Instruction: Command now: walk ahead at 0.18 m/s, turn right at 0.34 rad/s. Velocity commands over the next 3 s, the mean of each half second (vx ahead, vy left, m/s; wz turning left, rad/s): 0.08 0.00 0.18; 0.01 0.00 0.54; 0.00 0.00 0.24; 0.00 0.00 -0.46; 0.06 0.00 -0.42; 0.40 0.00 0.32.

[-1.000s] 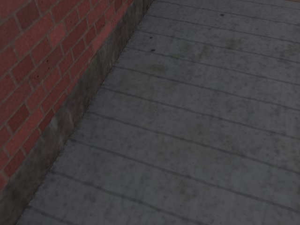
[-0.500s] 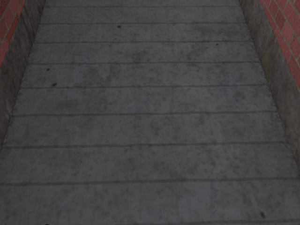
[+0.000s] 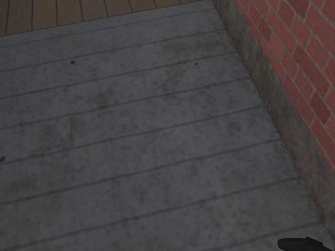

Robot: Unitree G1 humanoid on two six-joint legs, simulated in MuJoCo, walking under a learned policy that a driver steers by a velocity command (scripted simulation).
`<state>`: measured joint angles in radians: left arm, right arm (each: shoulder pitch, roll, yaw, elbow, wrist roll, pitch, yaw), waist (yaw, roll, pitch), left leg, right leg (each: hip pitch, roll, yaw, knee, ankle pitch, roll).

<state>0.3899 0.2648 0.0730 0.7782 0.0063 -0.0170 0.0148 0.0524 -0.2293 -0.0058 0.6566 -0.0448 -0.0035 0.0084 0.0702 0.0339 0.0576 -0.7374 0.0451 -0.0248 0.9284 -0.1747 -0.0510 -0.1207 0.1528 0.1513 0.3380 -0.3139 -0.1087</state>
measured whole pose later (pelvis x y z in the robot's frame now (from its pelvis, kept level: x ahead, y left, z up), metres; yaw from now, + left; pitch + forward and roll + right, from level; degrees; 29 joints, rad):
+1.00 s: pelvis +0.11 -0.01 +0.02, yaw +27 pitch +0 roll +2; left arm 0.23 0.25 0.03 0.70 0.03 0.01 0.05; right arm 0.21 -0.29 -0.08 0.73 -0.01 0.10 0.04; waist 0.01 0.03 0.07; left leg -0.41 -0.05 -0.03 0.93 -0.43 -0.07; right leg -0.19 -0.04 -0.11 0.42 -0.32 -0.05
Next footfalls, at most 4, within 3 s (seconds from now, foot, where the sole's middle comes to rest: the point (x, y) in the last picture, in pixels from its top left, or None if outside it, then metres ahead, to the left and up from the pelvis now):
0.14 left None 0.23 0.10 -0.76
0.66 right None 0.19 -0.08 -0.76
1.16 left None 0.08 0.10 -0.77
1.72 right None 0.14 -0.09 -0.77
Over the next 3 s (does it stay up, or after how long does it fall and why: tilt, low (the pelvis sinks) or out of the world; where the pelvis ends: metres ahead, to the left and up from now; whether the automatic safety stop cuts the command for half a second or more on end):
stays up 0.23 0.00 0.01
